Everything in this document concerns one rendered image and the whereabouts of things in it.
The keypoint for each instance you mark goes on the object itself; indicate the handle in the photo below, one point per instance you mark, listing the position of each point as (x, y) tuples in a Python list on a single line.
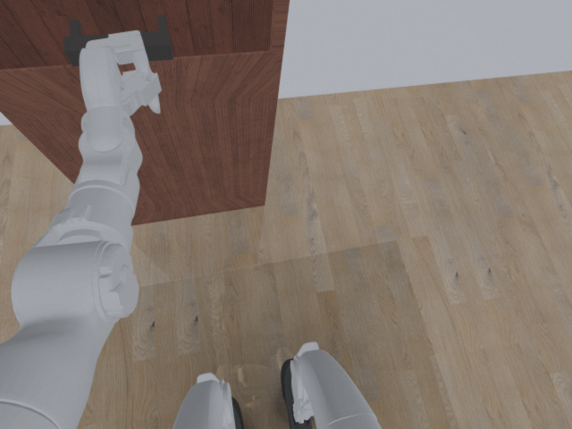
[(157, 43)]

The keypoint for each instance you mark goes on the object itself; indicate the robot left upper arm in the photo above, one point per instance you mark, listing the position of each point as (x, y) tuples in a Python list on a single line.
[(67, 298)]

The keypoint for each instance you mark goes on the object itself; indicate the robot right foot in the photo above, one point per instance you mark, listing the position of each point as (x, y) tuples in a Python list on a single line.
[(288, 397)]

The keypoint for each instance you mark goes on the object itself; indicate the left robot thigh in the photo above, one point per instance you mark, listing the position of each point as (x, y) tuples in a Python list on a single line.
[(207, 405)]

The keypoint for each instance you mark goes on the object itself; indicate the drawer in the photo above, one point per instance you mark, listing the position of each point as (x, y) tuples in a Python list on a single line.
[(32, 31)]

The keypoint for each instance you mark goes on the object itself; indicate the left robot forearm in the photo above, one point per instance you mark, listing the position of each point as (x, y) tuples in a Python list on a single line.
[(104, 197)]

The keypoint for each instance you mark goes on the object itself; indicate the cabinet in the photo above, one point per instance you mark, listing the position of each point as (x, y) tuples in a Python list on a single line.
[(207, 152)]

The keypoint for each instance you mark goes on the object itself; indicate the left robot hand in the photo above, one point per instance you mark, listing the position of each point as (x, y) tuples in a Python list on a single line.
[(102, 83)]

